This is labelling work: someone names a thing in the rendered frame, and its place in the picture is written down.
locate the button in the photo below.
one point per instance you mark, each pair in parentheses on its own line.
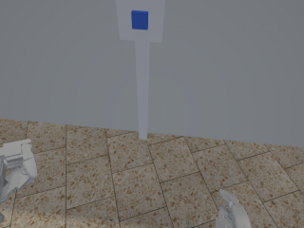
(139,19)

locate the panel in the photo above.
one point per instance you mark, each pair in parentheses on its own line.
(142,38)

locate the robot left hand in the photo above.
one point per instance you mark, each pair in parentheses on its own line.
(18,156)

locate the robot right hand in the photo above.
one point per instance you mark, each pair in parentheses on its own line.
(236,217)

